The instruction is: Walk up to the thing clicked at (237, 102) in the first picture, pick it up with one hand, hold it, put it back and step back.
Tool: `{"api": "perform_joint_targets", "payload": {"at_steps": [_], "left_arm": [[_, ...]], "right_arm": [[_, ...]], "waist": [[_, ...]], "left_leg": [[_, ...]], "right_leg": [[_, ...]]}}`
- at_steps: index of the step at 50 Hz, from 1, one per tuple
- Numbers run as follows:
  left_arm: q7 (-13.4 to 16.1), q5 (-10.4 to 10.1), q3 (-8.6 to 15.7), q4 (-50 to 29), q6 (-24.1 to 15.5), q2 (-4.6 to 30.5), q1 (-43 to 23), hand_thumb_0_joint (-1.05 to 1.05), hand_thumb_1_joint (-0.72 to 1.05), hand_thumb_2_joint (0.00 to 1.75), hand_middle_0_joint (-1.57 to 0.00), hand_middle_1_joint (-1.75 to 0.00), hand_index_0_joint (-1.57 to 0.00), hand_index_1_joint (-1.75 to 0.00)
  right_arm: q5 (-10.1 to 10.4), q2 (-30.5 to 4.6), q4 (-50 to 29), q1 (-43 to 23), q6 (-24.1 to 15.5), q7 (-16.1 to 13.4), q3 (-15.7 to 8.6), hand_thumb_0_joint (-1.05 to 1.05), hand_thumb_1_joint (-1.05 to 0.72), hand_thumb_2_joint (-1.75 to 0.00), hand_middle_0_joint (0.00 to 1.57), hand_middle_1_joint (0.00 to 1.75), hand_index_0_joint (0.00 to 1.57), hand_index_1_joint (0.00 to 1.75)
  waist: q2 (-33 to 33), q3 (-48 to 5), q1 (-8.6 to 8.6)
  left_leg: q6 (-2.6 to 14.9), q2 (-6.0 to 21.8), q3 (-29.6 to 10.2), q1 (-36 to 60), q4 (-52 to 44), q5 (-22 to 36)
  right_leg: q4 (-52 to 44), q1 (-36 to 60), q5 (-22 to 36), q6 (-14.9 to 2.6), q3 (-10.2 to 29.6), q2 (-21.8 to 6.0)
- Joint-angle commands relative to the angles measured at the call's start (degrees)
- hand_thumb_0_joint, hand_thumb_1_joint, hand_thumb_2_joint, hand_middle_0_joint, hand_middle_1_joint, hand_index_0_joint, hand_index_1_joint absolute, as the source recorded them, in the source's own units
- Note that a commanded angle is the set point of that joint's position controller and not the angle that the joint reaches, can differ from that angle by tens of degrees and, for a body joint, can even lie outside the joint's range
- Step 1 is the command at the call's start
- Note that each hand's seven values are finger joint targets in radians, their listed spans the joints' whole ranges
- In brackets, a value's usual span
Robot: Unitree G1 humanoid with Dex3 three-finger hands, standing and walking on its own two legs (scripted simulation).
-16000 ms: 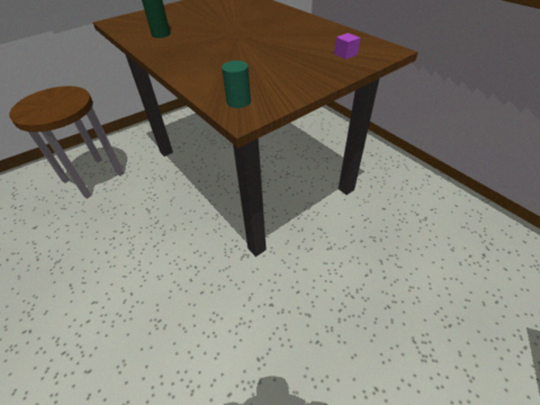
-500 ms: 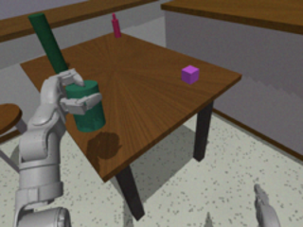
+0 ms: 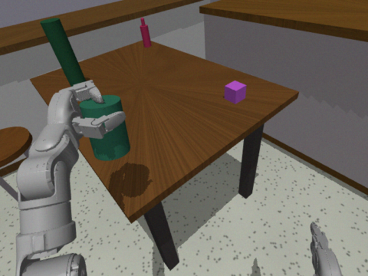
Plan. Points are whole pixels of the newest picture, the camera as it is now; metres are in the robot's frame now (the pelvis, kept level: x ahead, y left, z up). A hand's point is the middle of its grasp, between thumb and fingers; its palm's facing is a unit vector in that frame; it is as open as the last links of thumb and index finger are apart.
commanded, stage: hold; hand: left
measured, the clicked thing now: (106, 127) +0.35 +0.18 +0.22
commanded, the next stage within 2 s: none
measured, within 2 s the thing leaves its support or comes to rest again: neither
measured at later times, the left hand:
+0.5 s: hand (102, 114) +0.34 +0.17 +0.26, palm faces +0.13 -0.99 +0.00, open 6.9 cm
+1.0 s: hand (102, 113) +0.33 +0.17 +0.26, palm faces +0.11 -0.99 -0.01, open 6.9 cm
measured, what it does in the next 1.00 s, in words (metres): stands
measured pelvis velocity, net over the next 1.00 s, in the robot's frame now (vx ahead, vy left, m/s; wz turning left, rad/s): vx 0.00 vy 0.00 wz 0.00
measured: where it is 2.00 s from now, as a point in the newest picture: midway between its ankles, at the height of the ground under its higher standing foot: outside the picture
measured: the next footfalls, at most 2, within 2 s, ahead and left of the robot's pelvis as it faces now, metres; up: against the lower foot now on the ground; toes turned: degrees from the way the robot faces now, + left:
none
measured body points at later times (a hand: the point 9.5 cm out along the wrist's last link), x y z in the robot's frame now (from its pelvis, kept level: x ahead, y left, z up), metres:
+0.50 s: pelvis +0.00 +0.00 +0.00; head -0.04 -0.03 +0.45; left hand +0.32 +0.22 +0.26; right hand +0.18 -0.25 -0.07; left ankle +0.05 +0.13 -0.73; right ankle -0.02 -0.14 -0.73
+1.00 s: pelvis +0.00 +0.00 +0.00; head -0.05 -0.04 +0.44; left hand +0.32 +0.22 +0.26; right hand +0.18 -0.25 -0.07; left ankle +0.05 +0.13 -0.73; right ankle -0.02 -0.14 -0.73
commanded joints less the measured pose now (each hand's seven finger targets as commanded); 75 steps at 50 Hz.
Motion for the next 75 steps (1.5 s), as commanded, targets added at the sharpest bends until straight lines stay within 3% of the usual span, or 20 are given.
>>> {"api": "perform_joint_targets", "payload": {"at_steps": [1, 5, 11, 12, 17, 24, 26, 28, 32, 39, 50, 51, 53, 55, 60, 64, 66, 70, 72, 75], "left_arm": [[0.6, -1.4, 6.2, -20.4, -6.1, 15.0, -34.9, 0.00, 0.18, 1.28, -1.31, -1.44, -1.33, -1.45], [0.5, -1.7, 6.0, -19.1, -5.0, 13.9, -33.1, 0.00, 0.19, 1.29, -1.30, -1.44, -1.32, -1.45], [0.2, -1.7, 5.6, -18.1, -2.9, 12.8, -31.3, 0.00, 0.19, 1.30, -1.32, -1.46, -1.34, -1.46], [0.1, -2.0, 4.2, -19.8, -2.6, 11.1, -31.3, 0.00, 0.19, 1.31, -1.32, -1.47, -1.34, -1.47], [0.7, -2.2, 6.7, -21.7, -2.3, 13.2, -30.7, 0.00, 0.21, 1.32, -1.32, -1.48, -1.35, -1.48], [1.4, -2.0, 6.1, -25.0, -3.1, 12.8, -30.6, 0.00, 0.15, 1.31, -1.32, -1.48, -1.35, -1.48], [1.7, -2.0, 7.9, -25.6, -3.2, 15.1, -30.6, 0.00, 0.17, 1.31, -1.31, -1.47, -1.34, -1.47], [1.8, -1.9, 5.9, -26.5, -3.2, 13.1, -31.5, 0.00, 0.15, 1.31, -1.31, -1.48, -1.34, -1.48], [1.5, -2.0, 6.7, -24.7, -3.6, 14.2, -32.1, 0.00, 0.15, 1.32, -1.33, -1.49, -1.35, -1.49], [-0.5, -2.2, 4.3, -20.8, -2.8, 12.1, -30.3, 0.00, 0.15, 1.31, -1.33, -1.48, -1.35, -1.49], [1.3, -2.2, 6.7, -22.8, -2.9, 13.9, -32.0, 0.00, 0.17, 1.31, -1.32, -1.48, -1.34, -1.48], [1.5, -2.4, 8.4, -23.3, -3.1, 15.5, -31.8, 0.00, 0.17, 1.32, -1.32, -1.48, -1.34, -1.49], [1.8, -1.8, 6.9, -23.1, -2.8, 14.5, -32.5, 0.00, 0.17, 1.31, -1.32, -1.49, -1.35, -1.49], [2.1, -1.9, 8.3, -22.7, -2.9, 16.0, -32.4, 0.00, 0.19, 1.31, -1.32, -1.48, -1.35, -1.48], [1.2, -1.6, 5.6, -19.5, -2.9, 13.6, -31.2, 0.00, 0.18, 1.32, -1.32, -1.48, -1.34, -1.48], [0.1, -1.9, 5.8, -20.8, -3.1, 13.7, -31.5, 0.00, 0.17, 1.31, -1.32, -1.48, -1.34, -1.48], [-0.4, -1.9, 4.1, -21.7, -3.1, 12.5, -32.0, 0.00, 0.15, 1.31, -1.32, -1.48, -1.34, -1.48], [-0.2, -1.9, 5.0, -22.6, -3.1, 13.4, -32.0, 0.00, 0.15, 1.30, -1.32, -1.47, -1.34, -1.48], [0.2, -2.1, 7.1, -22.4, -3.2, 15.2, -31.9, 0.00, 0.17, 1.32, -1.32, -1.48, -1.34, -1.49], [0.5, -2.3, 6.3, -22.4, -3.2, 13.9, -31.7, 0.00, 0.16, 1.32, -1.31, -1.48, -1.34, -1.48]], "right_arm": [[0.3, -6.2, -10.1, -7.9, -4.0, 0.0, -2.2, 0.00, 0.54, -0.05, 0.05, 0.05, 0.05, 0.05], [0.4, -6.7, -10.2, -7.7, -4.3, 0.1, -2.9, 0.00, 0.53, -0.05, 0.05, 0.05, 0.05, 0.05], [0.6, -6.5, -10.8, -7.5, -4.3, 0.5, -2.7, 0.00, 0.54, -0.05, 0.05, 0.05, 0.05, 0.05], [0.7, -6.0, -10.8, -9.2, -4.1, 0.8, -1.8, 0.00, 0.54, -0.05, 0.05, 0.05, 0.05, 0.05], [0.9, -6.4, -10.4, -7.7, -3.5, 1.1, -2.5, 0.00, 0.54, -0.05, 0.05, 0.05, 0.05, 0.05], [0.9, -6.0, -10.2, -7.7, -3.7, 1.0, -2.8, 0.00, 0.53, -0.05, 0.05, 0.05, 0.05, 0.05], [0.9, -6.6, -9.9, -7.9, -3.8, 0.6, -3.3, 0.00, 0.53, -0.05, 0.05, 0.05, 0.05, 0.05], [0.7, -6.1, -10.7, -8.3, -4.1, 0.4, -2.5, 0.00, 0.53, -0.06, 0.05, 0.05, 0.05, 0.05], [0.4, -6.8, -9.6, -9.3, -4.6, -0.3, -3.2, 0.00, 0.53, -0.06, 0.05, 0.05, 0.05, 0.05], [0.7, -6.7, -9.4, -8.3, -4.9, -0.3, -2.5, 0.00, 0.53, -0.05, 0.05, 0.05, 0.05, 0.05], [0.8, -6.5, -9.1, -8.1, -4.8, 0.0, -3.1, 0.00, 0.53, -0.05, 0.05, 0.05, 0.05, 0.05], [0.8, -7.0, -9.2, -8.8, -4.9, -0.2, -3.7, 0.00, 0.54, -0.05, 0.05, 0.05, 0.05, 0.05], [0.7, -5.5, -8.9, -8.2, -4.7, 0.0, -2.3, 0.00, 0.54, -0.05, 0.05, 0.05, 0.05, 0.05], [0.7, -6.1, -9.0, -9.2, -4.8, -0.1, -2.6, 0.00, 0.53, -0.06, 0.05, 0.05, 0.05, 0.05], [0.7, -6.6, -8.5, -9.2, -4.8, -0.4, -2.9, 0.00, 0.53, -0.06, 0.05, 0.05, 0.05, 0.05], [0.6, -6.9, -8.7, -9.4, -5.2, -0.2, -2.5, 0.00, 0.54, -0.05, 0.05, 0.05, 0.05, 0.05], [0.7, -6.7, -8.4, -8.6, -5.3, -0.3, -2.6, 0.00, 0.54, -0.05, 0.05, 0.05, 0.05, 0.05], [0.5, -6.9, -8.6, -9.2, -5.5, -0.4, -2.7, 0.00, 0.54, -0.05, 0.05, 0.05, 0.05, 0.05], [0.5, -7.1, -7.4, -8.1, -5.7, -0.6, -3.3, 0.00, 0.54, -0.05, 0.05, 0.05, 0.05, 0.05], [0.5, -6.6, -8.1, -9.4, -5.8, -0.6, -2.9, 0.00, 0.54, -0.05, 0.05, 0.05, 0.05, 0.05]], "waist": [[-1.1, -15.5, 0.05], [-2.3, -15.2, -0.60], [-2.3, -15.5, -0.08], [-1.7, -14.0, 0.78], [-3.0, -14.0, 0.72], [-2.6, -15.2, 0.43], [-1.9, -15.7, 0.56], [-1.4, -16.8, 0.14], [-0.7, -15.9, 0.18], [-1.9, -14.4, -0.59], [-2.8, -15.7, 0.22], [-2.8, -16.2, 0.81], [-2.5, -15.6, 0.49], [-2.4, -15.2, 0.77], [-0.9, -14.6, 0.01], [-1.3, -15.3, 0.68], [-1.4, -15.2, -0.44], [-0.6, -14.5, 0.08], [-1.1, -14.3, -0.18], [-1.5, -14.6, 0.23]], "left_leg": [[1.09, -1.7, 0.8, 13.6, -3.3, 9.4], [1.09, -1.4, 0.5, 14.2, -3.6, 7.5], [1.02, -1.6, 0.8, 13.4, -3.2, 8.8], [0.87, -1.7, 0.7, 12.3, -3.6, 8.4], [1.17, -1.7, 0.8, 12.2, -3.2, 8.5], [1.32, -2.0, 0.9, 12.4, -2.8, 8.3], [1.32, -2.1, 1.0, 12.5, -2.3, 8.6], [1.14, -1.8, 0.7, 13.7, -2.4, 9.7], [0.96, -1.6, 0.7, 13.0, -2.5, 8.7], [1.15, -1.6, 0.5, 13.1, -2.9, 7.7], [1.40, -1.9, 0.9, 12.2, -2.2, 8.7], [1.44, -1.9, 0.9, 12.1, -2.0, 9.1], [1.38, -2.0, 1.0, 12.1, -2.1, 8.8], [1.38, -2.1, 1.0, 11.6, -2.2, 7.5], [0.95, -1.8, 0.9, 12.3, -2.6, 6.8], [0.99, -1.7, 0.7, 12.2, -2.8, 6.2], [1.17, -1.7, 0.8, 13.0, -2.7, 6.8], [0.85, -1.5, 0.5, 12.6, -3.3, 5.3], [0.92, -1.5, 0.5, 12.6, -3.1, 4.7], [1.13, -1.9, 0.9, 11.6, -2.7, 6.1]], "right_leg": [[-5.7, -4.7, 11.9, -1.10, -3.0, 2.1], [-5.7, -5.8, 9.8, -1.20, -3.2, 2.4], [-5.6, -5.1, 10.8, -1.18, -3.1, 2.3], [-5.7, -5.2, 10.2, -1.40, -3.3, 2.4], [-5.5, -5.2, 10.5, -1.11, -3.1, 2.3], [-5.5, -5.6, 10.6, -1.09, -2.7, 1.9], [-5.2, -5.3, 10.9, -0.94, -2.5, 1.8], [-4.8, -5.3, 11.8, -1.08, -2.7, 1.9], [-4.6, -5.3, 10.9, -1.13, -2.8, 2.0], [-4.9, -6.8, 10.2, -1.20, -3.1, 2.3], [-4.7, -6.2, 11.1, -1.02, -2.7, 2.0], [-4.6, -5.3, 11.4, -0.94, -2.7, 1.9], [-4.7, -5.8, 11.2, -0.89, -2.6, 1.9], [-4.8, -5.8, 9.9, -0.92, -2.5, 1.7], [-4.7, -8.0, 8.9, -1.34, -2.9, 2.1], [-4.9, -7.1, 8.1, -1.43, -3.1, 2.3], [-4.9, -7.5, 9.2, -1.29, -2.9, 2.2], [-4.8, -7.6, 7.5, -1.48, -3.1, 2.5], [-5.0, -8.2, 7.0, -1.35, -3.2, 2.5], [-5.1, -7.3, 8.5, -1.25, -2.9, 2.3]]}}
